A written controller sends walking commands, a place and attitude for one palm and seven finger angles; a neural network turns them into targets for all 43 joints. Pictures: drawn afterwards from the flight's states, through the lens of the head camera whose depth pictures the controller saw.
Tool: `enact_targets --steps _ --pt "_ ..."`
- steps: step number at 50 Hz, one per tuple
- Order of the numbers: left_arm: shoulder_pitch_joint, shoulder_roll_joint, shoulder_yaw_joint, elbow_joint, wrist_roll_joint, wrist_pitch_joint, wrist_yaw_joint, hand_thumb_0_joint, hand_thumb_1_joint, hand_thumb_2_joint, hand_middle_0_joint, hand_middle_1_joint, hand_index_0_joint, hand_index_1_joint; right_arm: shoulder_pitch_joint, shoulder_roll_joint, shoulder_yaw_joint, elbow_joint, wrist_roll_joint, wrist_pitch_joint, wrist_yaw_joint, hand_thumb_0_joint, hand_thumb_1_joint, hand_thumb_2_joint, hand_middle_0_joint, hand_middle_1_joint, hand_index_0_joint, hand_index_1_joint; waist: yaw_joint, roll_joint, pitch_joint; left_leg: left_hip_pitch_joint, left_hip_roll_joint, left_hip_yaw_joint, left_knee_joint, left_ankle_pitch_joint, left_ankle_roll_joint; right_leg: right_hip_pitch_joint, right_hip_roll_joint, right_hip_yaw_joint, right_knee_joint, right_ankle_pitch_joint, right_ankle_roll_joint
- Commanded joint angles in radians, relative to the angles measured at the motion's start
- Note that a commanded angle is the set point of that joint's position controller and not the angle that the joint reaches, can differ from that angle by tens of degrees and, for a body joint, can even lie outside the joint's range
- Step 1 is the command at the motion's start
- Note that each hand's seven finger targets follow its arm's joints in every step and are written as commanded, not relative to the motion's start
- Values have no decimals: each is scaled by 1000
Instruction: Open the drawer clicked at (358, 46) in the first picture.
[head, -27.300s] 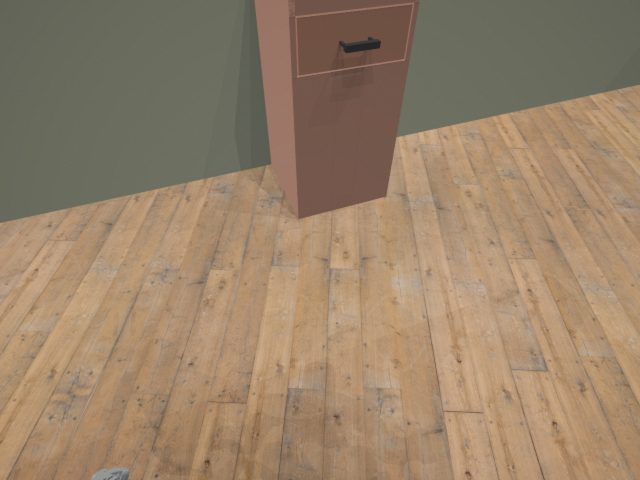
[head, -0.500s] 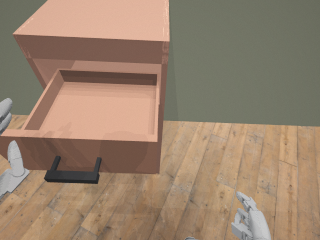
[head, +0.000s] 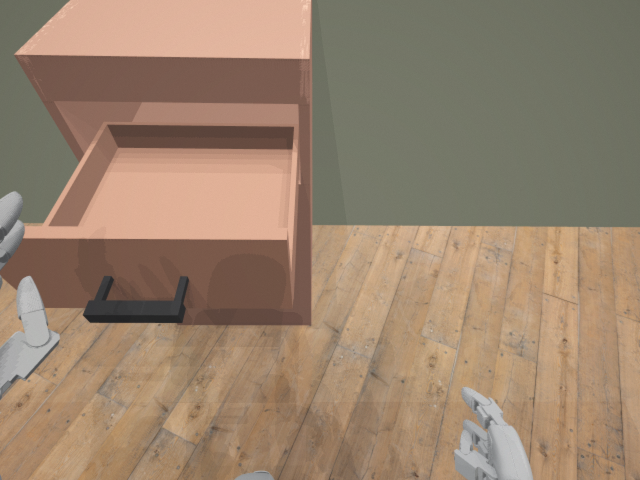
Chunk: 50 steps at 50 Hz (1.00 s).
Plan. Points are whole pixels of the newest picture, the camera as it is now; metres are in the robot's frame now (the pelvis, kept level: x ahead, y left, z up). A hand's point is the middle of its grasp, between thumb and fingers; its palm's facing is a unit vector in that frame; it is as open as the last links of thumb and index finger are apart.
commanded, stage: step back with the hand held close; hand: left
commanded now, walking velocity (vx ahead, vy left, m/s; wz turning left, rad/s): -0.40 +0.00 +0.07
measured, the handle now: (140, 297) +0.34 +0.28 +0.00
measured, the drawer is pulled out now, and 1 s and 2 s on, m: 0.30 0.30 0.30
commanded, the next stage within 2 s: stop stepping back and stand still in 0.20 s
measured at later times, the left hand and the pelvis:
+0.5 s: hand out of the picture +0.06 +0.20 +0.18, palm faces +0.38 -0.78 -0.50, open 7.4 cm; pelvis -0.12 -0.04 +0.00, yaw +2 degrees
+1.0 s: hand out of the picture +0.00 +0.20 +0.18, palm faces +0.44 -0.78 -0.45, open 7.4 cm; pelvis -0.17 -0.05 +0.01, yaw +4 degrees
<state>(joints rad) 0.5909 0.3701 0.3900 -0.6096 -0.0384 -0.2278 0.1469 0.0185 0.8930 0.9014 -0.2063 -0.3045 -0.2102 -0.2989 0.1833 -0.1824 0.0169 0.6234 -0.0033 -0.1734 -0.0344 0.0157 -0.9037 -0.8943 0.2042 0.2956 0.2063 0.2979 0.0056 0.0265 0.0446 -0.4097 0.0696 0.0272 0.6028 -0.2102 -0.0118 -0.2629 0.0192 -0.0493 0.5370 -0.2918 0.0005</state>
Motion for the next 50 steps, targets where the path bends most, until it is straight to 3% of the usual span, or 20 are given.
enact_targets --steps 1,2,4,8,10,12,13,15,18,22,25,29,32,34,36,38,40,43,47,50 --pt "18 180 118 -170 -18 -58 5 0 900 900 -200 -300 -200 -300 -74 -132 -95 -172 50 -24 -13 0 -900 -900 200 300 200 300 -3 -287 -200 -5 -85 -31 358 -242 -5 18 -409 335 -231 513 -177" --pt "47 184 132 -177 -19 -54 8 0 900 900 -200 -300 -200 -300 -98 -113 -86 -175 41 -11 -14 0 -900 -900 200 300 200 300 2 -249 -205 -61 -76 -69 494 -294 -6 34 -437 317 -207 590 -212" --pt "93 159 139 -183 -9 -57 15 0 900 900 -200 -300 -200 -300 -132 -64 -48 -201 26 17 -23 0 -900 -900 200 300 200 300 -15 -178 -206 -85 -51 -58 443 -296 -22 76 -365 198 -141 723 -189" --pt "108 157 135 -213 6 -51 25 0 900 900 -200 -300 -200 -300 -106 -80 -37 -186 8 39 -49 0 -900 -900 200 300 200 300 -28 -151 -230 13 -57 11 25 -209 -7 126 -292 145 -110 684 -119" --pt "119 170 132 -237 3 -51 27 0 900 900 -200 -300 -200 -300 -89 -95 -61 -165 10 39 -60 0 -900 -900 200 300 200 300 -41 -93 -231 133 -31 15 -234 23 3 116 -247 107 -31 634 -64" --pt "54 187 117 -345 3 -77 16 0 900 900 -200 -300 -200 -300 -83 -149 -98 -189 13 16 -54 0 -900 -900 200 300 200 300 -14 141 -237 214 177 -152 -255 478 65 8 -114 38 111 302 8" --pt "89 179 118 -324 -9 -81 5 0 900 900 -200 -300 -200 -300 -54 -148 -108 -184 25 -6 -41 0 -900 -900 200 300 200 300 -15 147 -241 306 235 -121 -265 633 79 -86 -69 27 216 59 5" --pt "85 202 164 -353 -4 -88 11 0 900 900 -200 -300 -200 -300 -83 -116 -98 -168 -9 -33 -39 0 -900 -900 200 300 200 300 -19 342 -209 208 296 -177 -241 666 148 -177 -58 54 436 -201 15" --pt "97 132 116 -304 -6 -59 21 0 900 900 -200 -300 -200 -300 -46 -127 -93 -153 24 -43 -20 0 -900 -900 200 300 200 300 -26 176 -156 257 219 -112 -190 530 129 -170 -36 17 321 -165 25" --pt "37 158 114 -228 0 -35 25 0 900 900 -200 -300 -200 -300 -69 -143 -63 -174 36 -21 -20 0 -900 -900 200 300 200 300 -23 74 -71 -23 99 -41 -137 -238 66 140 -82 -2 -123 23 21" --pt "-19 205 140 -183 -8 -20 26 0 900 900 -200 -300 -200 -300 -58 -138 -82 -160 39 13 -25 0 -900 -900 200 300 200 300 -20 -293 -93 16 -84 -24 436 -260 7 -131 -385 468 -441 -350 -145" --pt "47 143 95 -116 -3 -17 11 0 900 900 -200 -300 -200 -300 -107 -118 -62 -150 16 36 -32 0 -900 -900 200 300 200 300 -43 -189 -80 47 -54 -13 356 -147 12 -165 -292 214 -370 -254 -112" --pt "61 152 81 -156 23 -20 22 0 900 900 -200 -300 -200 -300 -97 -127 -54 -151 9 15 -43 0 -900 -900 200 300 200 300 -23 -185 -103 134 -57 38 18 -208 51 -98 -283 196 -367 -274 -99" --pt "73 158 81 -207 27 -28 32 0 900 900 -200 -300 -200 -300 -56 -130 -51 -153 1 -7 -48 0 -900 -900 200 300 200 300 -33 -67 -125 207 -56 54 -257 -171 72 -31 -224 169 -281 -261 -74" --pt "39 177 82 -291 22 -50 31 0 900 900 -200 -300 -200 -300 -61 -171 -70 -192 -6 -18 -51 0 -900 -900 200 300 200 300 -10 182 -120 186 88 -123 -402 -146 114 31 -80 65 -6 -98 -25" --pt "63 200 117 -250 30 -45 32 0 900 900 -200 -300 -200 -300 -53 -137 -64 -166 5 -16 -41 0 -900 -900 200 300 200 300 -18 257 -102 120 196 -258 -421 -266 152 -60 -49 -14 196 -162 2" --pt "25 202 124 -246 25 -40 33 0 900 900 -200 -300 -200 -300 -51 -133 -67 -158 11 -19 -37 0 -900 -900 200 300 200 300 -27 183 -37 77 179 -216 -361 -142 158 -66 -47 -8 206 -115 0" --pt "10 161 95 -126 16 -43 22 0 900 900 -200 -300 -200 -300 -72 -163 -63 -135 20 -10 -38 0 -900 -900 200 300 200 300 -25 36 5 -19 113 -119 -199 -96 111 103 -72 28 -119 34 -7" --pt "-6 156 90 -85 7 -43 12 0 900 900 -200 -300 -200 -300 -33 -147 -90 -130 28 24 -26 0 -900 -900 200 300 200 300 -32 -242 -62 2 -73 9 195 -236 44 0 -318 452 -393 -337 -135" --pt "-22 154 80 -151 9 -40 16 0 900 900 -200 -300 -200 -300 -66 -125 -64 -138 16 29 -23 0 -900 -900 200 300 200 300 -38 -134 -77 87 -36 -7 42 -191 49 -17 -300 309 -320 -115 -145"
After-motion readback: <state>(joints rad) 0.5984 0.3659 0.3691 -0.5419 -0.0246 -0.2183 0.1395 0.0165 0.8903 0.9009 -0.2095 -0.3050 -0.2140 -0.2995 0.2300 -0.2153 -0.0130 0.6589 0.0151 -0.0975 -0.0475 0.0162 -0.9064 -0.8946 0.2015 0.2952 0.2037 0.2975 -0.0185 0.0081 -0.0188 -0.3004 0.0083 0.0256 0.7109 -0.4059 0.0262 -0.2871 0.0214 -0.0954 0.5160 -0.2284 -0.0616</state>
